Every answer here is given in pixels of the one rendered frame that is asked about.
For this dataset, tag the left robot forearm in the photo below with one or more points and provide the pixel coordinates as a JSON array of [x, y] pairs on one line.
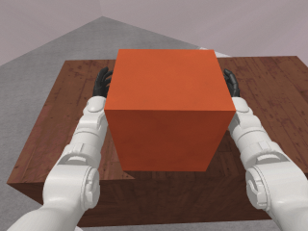
[[88, 138]]

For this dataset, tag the right robot forearm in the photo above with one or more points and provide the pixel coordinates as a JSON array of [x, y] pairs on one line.
[[252, 140]]

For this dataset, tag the carton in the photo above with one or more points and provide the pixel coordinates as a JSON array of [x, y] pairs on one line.
[[167, 109]]

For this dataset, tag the pedestal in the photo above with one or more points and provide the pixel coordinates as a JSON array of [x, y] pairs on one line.
[[275, 88]]

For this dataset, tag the left robot hand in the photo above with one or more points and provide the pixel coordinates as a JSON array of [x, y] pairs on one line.
[[101, 82]]

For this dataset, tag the robot left upper arm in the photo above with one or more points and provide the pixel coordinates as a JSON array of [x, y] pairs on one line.
[[69, 191]]

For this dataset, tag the right robot hand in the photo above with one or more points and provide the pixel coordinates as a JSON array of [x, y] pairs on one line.
[[232, 83]]

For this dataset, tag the robot right upper arm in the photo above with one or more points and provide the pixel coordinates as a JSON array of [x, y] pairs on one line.
[[281, 190]]

